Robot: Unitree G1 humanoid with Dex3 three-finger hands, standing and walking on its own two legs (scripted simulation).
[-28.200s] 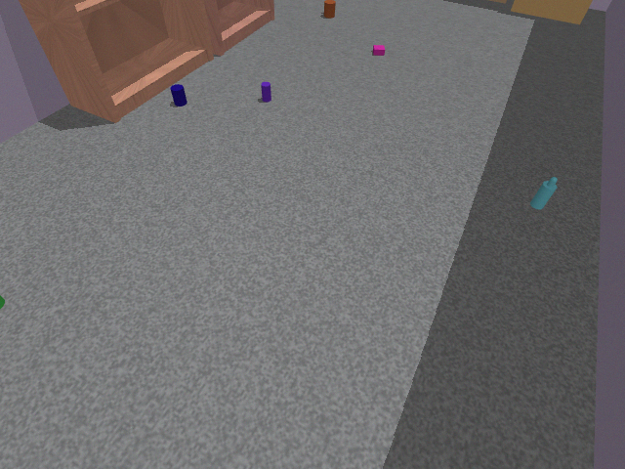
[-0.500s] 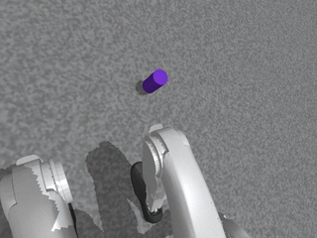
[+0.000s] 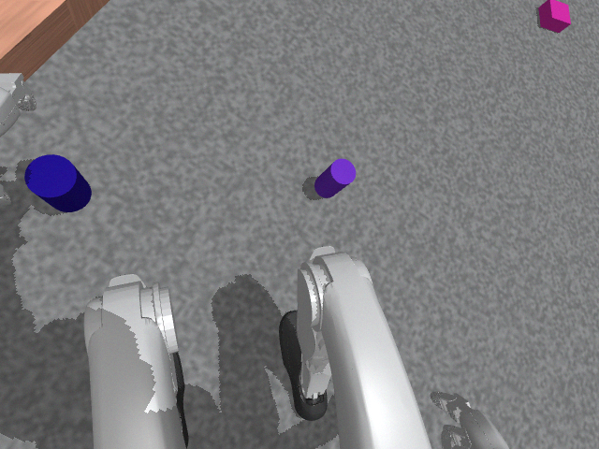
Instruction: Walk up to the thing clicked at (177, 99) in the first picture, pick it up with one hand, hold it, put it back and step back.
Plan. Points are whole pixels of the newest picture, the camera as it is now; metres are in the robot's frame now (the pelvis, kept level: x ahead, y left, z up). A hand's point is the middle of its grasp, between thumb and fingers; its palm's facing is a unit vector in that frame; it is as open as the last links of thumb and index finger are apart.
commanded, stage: withdraw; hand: left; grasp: from above
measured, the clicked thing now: (61, 185) +0.51 +0.29 -0.32
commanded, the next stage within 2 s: home in 0.16 s
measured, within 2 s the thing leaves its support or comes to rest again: neither
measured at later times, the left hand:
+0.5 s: hand out of the picture +0.51 +0.31 -0.13, palm faces -0.36 -0.12 -0.92, open 12.9 cm
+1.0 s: hand out of the picture +0.32 +0.26 +0.07, palm faces -0.14 -0.81 -0.57, open 7.7 cm
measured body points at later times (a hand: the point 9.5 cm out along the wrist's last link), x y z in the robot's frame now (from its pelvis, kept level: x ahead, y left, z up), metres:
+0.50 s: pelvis +0.01 +0.00 -0.01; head +0.24 +0.06 +0.37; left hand +0.53 +0.31 -0.08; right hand +0.05 -0.25 -0.12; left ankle +0.09 +0.13 -0.34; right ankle +0.12 -0.13 -0.34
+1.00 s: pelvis +0.03 +0.00 +0.17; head +0.17 +0.05 +0.60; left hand +0.32 +0.30 +0.10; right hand +0.24 -0.24 +0.08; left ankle +0.09 +0.13 -0.34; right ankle +0.12 -0.13 -0.34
